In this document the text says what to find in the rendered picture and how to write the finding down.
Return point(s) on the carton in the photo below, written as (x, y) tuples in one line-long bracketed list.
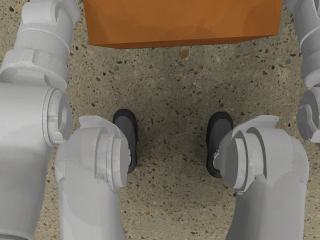
[(137, 24)]

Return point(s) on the robot right upper arm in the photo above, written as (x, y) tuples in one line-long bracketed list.
[(308, 115)]

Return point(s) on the robot right forearm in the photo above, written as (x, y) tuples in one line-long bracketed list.
[(306, 16)]

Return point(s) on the robot left forearm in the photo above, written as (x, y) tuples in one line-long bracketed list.
[(43, 44)]

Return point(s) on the robot left upper arm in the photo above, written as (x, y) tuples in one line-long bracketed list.
[(33, 120)]

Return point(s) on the left robot foot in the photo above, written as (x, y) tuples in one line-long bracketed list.
[(125, 120)]

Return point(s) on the right robot foot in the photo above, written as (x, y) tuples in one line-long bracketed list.
[(219, 125)]

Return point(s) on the robot foot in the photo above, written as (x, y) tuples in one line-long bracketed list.
[(125, 120), (219, 125)]

